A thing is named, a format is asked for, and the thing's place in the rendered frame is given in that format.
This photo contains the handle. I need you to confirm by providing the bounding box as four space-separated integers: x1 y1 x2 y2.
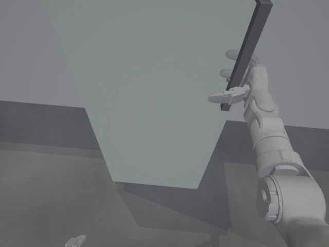
221 0 273 111

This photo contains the robot right upper arm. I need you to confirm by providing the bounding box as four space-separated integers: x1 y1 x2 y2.
256 174 329 247

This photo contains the fridge door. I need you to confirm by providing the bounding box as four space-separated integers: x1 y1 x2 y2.
44 0 276 189

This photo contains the left robot hand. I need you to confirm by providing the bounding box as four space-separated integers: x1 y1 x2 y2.
65 234 86 247

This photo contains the right robot hand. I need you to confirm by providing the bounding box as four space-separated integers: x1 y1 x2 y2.
208 49 269 105

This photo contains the right robot forearm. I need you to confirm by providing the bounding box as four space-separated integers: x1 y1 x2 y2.
244 90 326 218

